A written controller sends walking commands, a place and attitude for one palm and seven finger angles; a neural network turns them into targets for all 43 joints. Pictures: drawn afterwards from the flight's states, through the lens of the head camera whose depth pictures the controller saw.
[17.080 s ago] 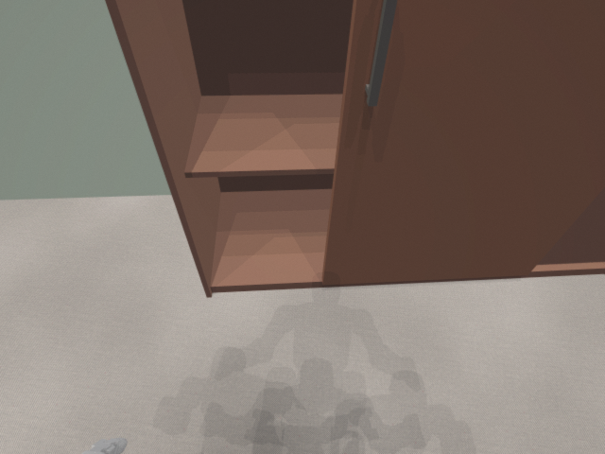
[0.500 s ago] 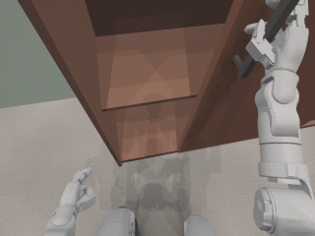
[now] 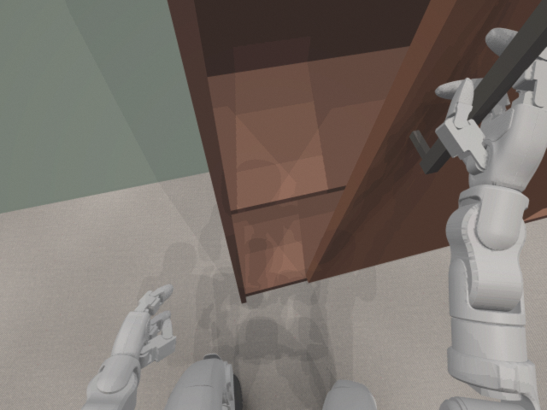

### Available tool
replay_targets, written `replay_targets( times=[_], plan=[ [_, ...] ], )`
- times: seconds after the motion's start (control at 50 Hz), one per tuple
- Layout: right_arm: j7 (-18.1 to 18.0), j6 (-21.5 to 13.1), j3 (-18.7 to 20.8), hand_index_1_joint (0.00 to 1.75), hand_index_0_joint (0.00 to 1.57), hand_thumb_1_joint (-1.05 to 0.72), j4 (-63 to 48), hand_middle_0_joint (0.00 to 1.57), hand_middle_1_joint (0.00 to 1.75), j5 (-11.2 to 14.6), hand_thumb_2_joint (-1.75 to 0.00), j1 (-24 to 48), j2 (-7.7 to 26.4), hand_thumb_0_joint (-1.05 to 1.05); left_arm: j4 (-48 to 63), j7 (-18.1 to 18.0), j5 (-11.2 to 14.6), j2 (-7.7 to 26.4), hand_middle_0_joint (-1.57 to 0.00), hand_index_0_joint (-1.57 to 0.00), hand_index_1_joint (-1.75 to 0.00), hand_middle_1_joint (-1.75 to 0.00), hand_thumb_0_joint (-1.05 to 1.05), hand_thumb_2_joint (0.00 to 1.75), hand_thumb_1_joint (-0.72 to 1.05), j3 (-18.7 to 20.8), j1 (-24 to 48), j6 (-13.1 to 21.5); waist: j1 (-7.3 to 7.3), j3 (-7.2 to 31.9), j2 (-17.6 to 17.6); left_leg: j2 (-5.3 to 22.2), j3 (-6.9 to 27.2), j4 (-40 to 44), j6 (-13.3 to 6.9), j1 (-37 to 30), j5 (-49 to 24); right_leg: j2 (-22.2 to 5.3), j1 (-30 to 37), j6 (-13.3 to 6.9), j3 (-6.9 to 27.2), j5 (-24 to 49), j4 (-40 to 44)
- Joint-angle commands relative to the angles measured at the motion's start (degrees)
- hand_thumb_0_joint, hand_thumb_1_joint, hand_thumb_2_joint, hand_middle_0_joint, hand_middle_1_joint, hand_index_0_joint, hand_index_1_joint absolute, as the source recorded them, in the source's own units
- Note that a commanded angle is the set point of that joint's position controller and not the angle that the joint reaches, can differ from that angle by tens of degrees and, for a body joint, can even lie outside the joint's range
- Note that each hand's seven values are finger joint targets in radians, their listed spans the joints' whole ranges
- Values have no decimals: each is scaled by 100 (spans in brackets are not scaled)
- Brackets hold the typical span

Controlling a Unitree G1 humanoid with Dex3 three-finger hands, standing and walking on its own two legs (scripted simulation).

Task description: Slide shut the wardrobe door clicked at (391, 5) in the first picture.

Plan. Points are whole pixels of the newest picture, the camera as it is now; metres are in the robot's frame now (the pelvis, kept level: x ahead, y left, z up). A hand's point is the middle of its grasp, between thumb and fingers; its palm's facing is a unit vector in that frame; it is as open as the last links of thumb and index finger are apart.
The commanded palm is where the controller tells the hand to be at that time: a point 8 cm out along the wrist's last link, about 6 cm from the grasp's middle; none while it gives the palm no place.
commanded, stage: step sideways, sliding the door along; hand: right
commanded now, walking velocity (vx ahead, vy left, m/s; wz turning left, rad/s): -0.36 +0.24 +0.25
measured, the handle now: (475, 81) +0.41 -0.24 +0.21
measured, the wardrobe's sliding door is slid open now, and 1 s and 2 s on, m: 0.22 0.00 0.00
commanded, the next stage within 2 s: stop walking and hold the door there in 0.88 s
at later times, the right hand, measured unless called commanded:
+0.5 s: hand (250, 169) +0.33 +0.00 +0.19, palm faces +0.24 +0.97 +0.02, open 7.1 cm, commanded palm +0.29 +0.02 +0.19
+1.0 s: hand (229, 162) +0.33 +0.02 +0.20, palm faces +0.54 +0.84 -0.05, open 7.2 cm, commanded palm +0.29 -0.01 +0.18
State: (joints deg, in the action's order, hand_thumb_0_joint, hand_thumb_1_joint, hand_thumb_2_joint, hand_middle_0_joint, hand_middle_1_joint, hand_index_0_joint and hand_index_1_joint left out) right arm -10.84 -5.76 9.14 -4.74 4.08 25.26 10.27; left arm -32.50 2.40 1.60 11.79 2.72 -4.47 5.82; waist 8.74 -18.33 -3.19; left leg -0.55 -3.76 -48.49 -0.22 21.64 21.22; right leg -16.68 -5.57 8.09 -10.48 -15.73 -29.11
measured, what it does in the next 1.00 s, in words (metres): steps to the left: left foot, then right foot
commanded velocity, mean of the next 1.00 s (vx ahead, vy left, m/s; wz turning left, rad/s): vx -0.31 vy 0.24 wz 0.17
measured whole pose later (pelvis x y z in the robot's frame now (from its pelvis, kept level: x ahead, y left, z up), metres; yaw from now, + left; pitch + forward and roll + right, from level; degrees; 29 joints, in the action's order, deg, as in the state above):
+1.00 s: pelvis -0.07 +0.29 +0.00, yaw +10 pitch -6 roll +2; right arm -12.8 -2.5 25.8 7.1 4.4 28.6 20.5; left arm -33.6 3.3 3.0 13.8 4.4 -9.0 6.0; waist 8.7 -17.9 -2.5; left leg -1.3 -4.0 -40.9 0.2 17.5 19.0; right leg -18.2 -4.9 9.2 -7.9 -16.2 -30.2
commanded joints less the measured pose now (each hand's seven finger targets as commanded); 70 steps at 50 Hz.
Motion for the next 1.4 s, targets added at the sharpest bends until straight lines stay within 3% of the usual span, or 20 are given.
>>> replay_targets(
  times=[0.0, 0.06, 0.1, 0.14, 0.28, 0.36, 0.6, 0.66, 0.72, 0.78, 0.82, 0.86, 0.96, 0.98, 1.0, 1.06, 1.12, 1.22, 1.32, 1.38],
  plan=[
    [654, -1000, -1514, 140, 45, -90, -2220, 45, 140, -292, -90, 2542, 114, 0, 848, -6, 131, 717, -20, -20, -30, -30, 0, 90, 90, 177, 381, 406, -1053, 3078, -1530, 161, -229, 951, 85, -296, -757, -856, 1868, -1239, -301, 5892, -716],
    [686, -1038, -1383, 140, 45, -90, -2066, 45, 140, -264, -90, 2550, 252, 0, 784, 32, 182, 609, -20, -20, -30, -30, 0, 90, 90, 137, 379, 451, -1072, 3067, -1124, 196, -328, 1798, 146, -991, -1852, -614, 1344, -1001, -153, 4849, -1423],
    [652, -942, -1086, 140, 45, -90, -1969, 45, 140, -199, -90, 2248, 745, 0, 818, -36, 220, 542, -20, -20, -30, -30, 0, 90, 90, 272, 255, 294, -968, 3281, 1778, 1177, 1648, 2242, -328, -1794, -6664, 772, -345, -501, -54, -450, -2864],
    [585, -929, -1078, 140, 45, -90, -2802, 45, 140, 7, -90, 1724, 639, 0, 761, -105, 151, 272, -20, -20, -30, -30, 0, 90, 90, 111, 402, 318, -841, 3465, 1672, 1789, 2231, 2011, -517, -2435, -7670, 1190, -1449, -533, 1168, -2482, -3488],
    [313, -1156, -1356, 140, 45, -90, -3699, 45, 140, 73, -90, 1111, 306, 0, 761, -93, 178, 343, -20, -20, -30, -30, 0, 90, 90, 182, 483, 18, -972, 4358, 1286, 1440, 1654, 1578, -631, -2878, -7024, 855, -100, -593, 667, 309, -56],
    [593, -1293, -1849, 140, 45, -90, -3352, 45, 140, -116, -90, 1160, -154, 0, 957, 121, 53, 700, -20, -20, -30, -30, 0, 90, 90, 322, 426, 179, -862, 3932, -875, 284, 843, -295, 18, 587, 478, -1746, 2235, -1889, 1541, 6050, 517],
    [640, -1112, -1434, 140, 45, -90, -2176, 45, 140, -279, -90, 2267, 109, 0, 828, 183, 210, 738, -20, -20, -30, -30, 0, 90, 90, 227, 111, 430, -1063, 3058, -1188, 178, -360, 2258, 243, -1066, -1963, -292, 1059, -1133, 131, 3792, -1018],
    [613, -988, -724, 140, 45, -90, -1671, 45, 140, -182, -90, 2151, 899, 0, 811, 42, 257, 532, -20, -20, -30, -30, 0, 90, 90, 333, 186, 347, -889, 3528, 2049, 1354, 1812, 2102, -493, -1806, -6337, 947, -688, -543, 336, -1224, -2657],
    [415, -930, -540, 140, 45, -90, -2430, 45, 140, -32, -90, 1856, 901, 0, 528, -143, 177, 297, -20, -20, -30, -30, 0, 90, 90, -5, 217, 354, -1017, 3692, 866, 1720, 1902, 1478, -758, -2944, -7238, 917, -1459, -707, 1162, -1934, -1289],
    [353, -912, -307, 140, 45, -90, -2585, 45, 140, 113, -90, 1928, 1132, 0, 577, -265, 191, 588, -20, -20, -30, -30, 0, 90, 90, 238, 157, 177, -1092, 4177, 624, 956, 778, 735, -84, -1453, -5188, -209, 1358, -997, 1025, 3260, 426],
    [613, -845, -554, 140, 45, -90, -2145, 45, 140, -4, -90, 1915, 717, 0, 683, 14, 179, 895, -20, -20, -30, -30, 0, 90, 90, 376, -10, 207, -896, 3965, -860, 80, 528, -217, 83, 602, 372, -1555, 2977, -1671, 1375, 6704, 389],
    [576, -950, -314, 140, 45, -90, -2289, 45, 140, -156, -90, 2727, 1063, 0, 696, 64, 40, 721, -20, -20, -30, -30, 0, 90, 90, 339, 202, 339, -909, 3344, -2209, 224, 566, -313, 80, 515, 533, -1377, 2350, -1741, 976, 6136, 225],
    [582, -709, -74, 140, 45, -90, -1195, 45, 140, -256, -90, 2685, 1511, 0, 729, 154, 232, 900, -20, -20, -30, -30, 0, 90, 90, 358, -89, 351, -954, 3042, -1878, -54, -163, 1430, 84, -744, -658, -761, 1746, -1510, 162, 5205, -461],
    [344, -626, 3051, 140, 45, -90, 1372, 45, 140, -488, -90, 1438, 4754, 0, 140, -33, 195, 1404, -20, -20, -30, -30, 0, 90, 90, 556, -754, 182, -914, 3135, -1799, -200, -313, 1543, 197, -704, -882, -624, 1629, -1474, -49, 4767, -508],
    [418, -615, 2764, 140, 45, -90, 1537, 45, 140, -525, -90, 1137, 4644, 0, 343, -21, 170, 1391, -20, -20, -30, -30, 0, 90, 90, 459, -750, 106, -752, 3099, -1762, -46, -230, 2110, 129, -1139, -1655, -438, 1240, -1239, 22, 4600, -1104],
    [527, -687, 2824, 140, 45, -90, 1883, 45, 140, -343, -90, 1088, 4738, 0, 510, -167, 291, 1051, -20, -20, -30, -30, 0, 90, 90, 440, -427, 226, -679, 3538, 1589, 1539, 2357, 2261, -705, -2434, -6922, 1510, -1358, -661, 621, -2003, -4152],
    [315, -657, 3556, 140, 45, -90, 2528, 45, 140, -369, -90, 180, 5111, 0, 255, -323, 244, 919, -20, -20, -30, -30, 0, 90, 90, 14, -339, 255, -666, 3475, 109, 1784, 2027, 1988, -848, -2756, -5640, 1376, -2152, -796, 1581, -1635, -4080],
    [274, -600, 3226, 140, 45, -90, 3308, 45, 140, -339, -90, 340, 4767, 0, 66, -502, 200, 1173, -20, -20, -30, -30, 0, 90, 90, -12, -322, 219, -720, 3322, 1316, 1565, 1845, 2774, -694, -2188, -3564, 1664, -1455, -951, 1044, -1116, -1606],
    [270, -585, 2957, 140, 45, -90, 3606, 45, 140, -400, -90, 761, 4832, 0, -44, -554, 203, 1376, -20, -20, -30, -30, 0, 90, 90, 92, -628, 88, -897, 3033, 495, 1333, 1723, 3275, -550, -1062, -923, 1609, -292, -1078, 1033, 145, 516],
    [308, -681, 2611, 140, 45, -90, 3438, 45, 140, -356, -90, 1013, 4571, 0, 65, -622, 228, 1564, -20, -20, -30, -30, 0, 90, 90, 129, -705, 74, -868, 2533, -727, 361, 1044, 2521, -140, -403, 134, 526, -470, -1487, 2179, -535, 1484]
  ],
)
